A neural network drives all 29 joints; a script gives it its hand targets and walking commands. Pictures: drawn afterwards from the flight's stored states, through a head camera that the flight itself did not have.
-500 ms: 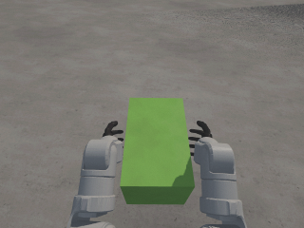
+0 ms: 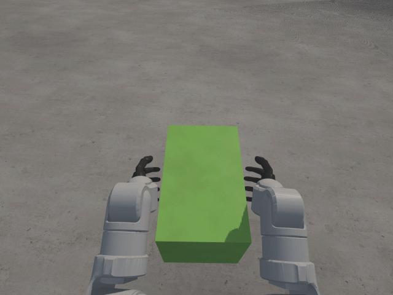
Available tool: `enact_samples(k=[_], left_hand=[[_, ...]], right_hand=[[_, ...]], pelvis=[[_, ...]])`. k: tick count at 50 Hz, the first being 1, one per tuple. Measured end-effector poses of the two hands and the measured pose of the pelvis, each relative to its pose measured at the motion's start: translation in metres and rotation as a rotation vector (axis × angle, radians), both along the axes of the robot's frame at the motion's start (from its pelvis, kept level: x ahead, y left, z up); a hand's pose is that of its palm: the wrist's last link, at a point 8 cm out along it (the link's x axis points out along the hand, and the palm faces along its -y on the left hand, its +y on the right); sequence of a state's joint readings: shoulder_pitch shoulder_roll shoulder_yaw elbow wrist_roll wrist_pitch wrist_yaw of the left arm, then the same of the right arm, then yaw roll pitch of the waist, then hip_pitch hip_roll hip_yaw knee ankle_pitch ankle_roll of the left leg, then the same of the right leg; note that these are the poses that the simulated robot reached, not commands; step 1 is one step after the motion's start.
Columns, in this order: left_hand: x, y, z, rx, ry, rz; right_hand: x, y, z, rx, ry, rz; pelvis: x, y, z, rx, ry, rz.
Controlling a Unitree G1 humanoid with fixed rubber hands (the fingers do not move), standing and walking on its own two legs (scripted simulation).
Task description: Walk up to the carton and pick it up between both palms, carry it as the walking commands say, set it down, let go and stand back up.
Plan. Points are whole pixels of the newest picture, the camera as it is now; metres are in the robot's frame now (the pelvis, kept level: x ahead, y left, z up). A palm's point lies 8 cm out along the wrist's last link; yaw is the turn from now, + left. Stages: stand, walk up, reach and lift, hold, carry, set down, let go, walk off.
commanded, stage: carry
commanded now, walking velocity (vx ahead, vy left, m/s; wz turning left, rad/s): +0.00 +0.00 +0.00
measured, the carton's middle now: (201, 192) +0.35 +0.00 +0.00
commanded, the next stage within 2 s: hold in 1.46 s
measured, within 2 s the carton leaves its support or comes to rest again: neither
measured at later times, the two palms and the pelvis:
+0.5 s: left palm (140, 190) +0.30 +0.13 +0.07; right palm (267, 194) +0.31 -0.13 +0.07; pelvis +0.01 +0.00 +0.00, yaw +0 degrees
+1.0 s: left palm (139, 191) +0.31 +0.13 +0.06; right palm (264, 196) +0.31 -0.13 +0.06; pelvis +0.02 +0.00 +0.00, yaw +1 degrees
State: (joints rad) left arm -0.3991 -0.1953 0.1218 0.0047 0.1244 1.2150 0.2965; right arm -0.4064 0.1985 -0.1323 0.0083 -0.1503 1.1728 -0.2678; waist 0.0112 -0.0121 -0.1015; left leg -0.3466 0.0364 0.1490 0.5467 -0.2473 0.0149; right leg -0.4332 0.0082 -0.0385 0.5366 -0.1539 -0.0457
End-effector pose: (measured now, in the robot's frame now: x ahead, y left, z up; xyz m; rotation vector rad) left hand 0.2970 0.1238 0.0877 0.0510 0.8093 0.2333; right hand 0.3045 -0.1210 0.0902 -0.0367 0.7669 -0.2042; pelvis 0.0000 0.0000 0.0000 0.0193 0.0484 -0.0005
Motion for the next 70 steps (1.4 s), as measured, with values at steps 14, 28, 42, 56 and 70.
enact_samples(k=[14, 28, 42, 56, 70], left_hand=[[0.006, 0.003, -0.005, -0.043, -0.02, -0.038], [0.007, 0.005, -0.016, -0.042, -0.046, -0.076], [0.01, 0.008, -0.023, -0.032, -0.085, -0.081], [0.014, 0.008, -0.03, -0.021, -0.105, -0.088], [0.019, 0.01, -0.033, -0.013, -0.122, -0.092]], right_hand=[[0.004, -0.004, -0.006, 0.019, -0.013, 0.029], [0.002, -0.006, -0.019, 0.018, -0.028, 0.061], [0.006, -0.005, -0.027, 0.006, -0.058, 0.09], [0.009, -0.004, -0.035, 0.0, -0.071, 0.104], [0.013, -0.003, -0.039, -0.004, -0.083, 0.114]], pelvis=[[0.007, 0.001, 0.001, -0.001, -0.002, -0.005], [0.012, 0.0, 0.002, -0.003, -0.006, -0.002], [0.015, -0.001, 0.002, -0.007, -0.001, 0.006], [0.019, -0.001, 0.002, -0.01, -0.001, 0.012], [0.023, 0.0, 0.002, -0.013, -0.003, 0.017]])
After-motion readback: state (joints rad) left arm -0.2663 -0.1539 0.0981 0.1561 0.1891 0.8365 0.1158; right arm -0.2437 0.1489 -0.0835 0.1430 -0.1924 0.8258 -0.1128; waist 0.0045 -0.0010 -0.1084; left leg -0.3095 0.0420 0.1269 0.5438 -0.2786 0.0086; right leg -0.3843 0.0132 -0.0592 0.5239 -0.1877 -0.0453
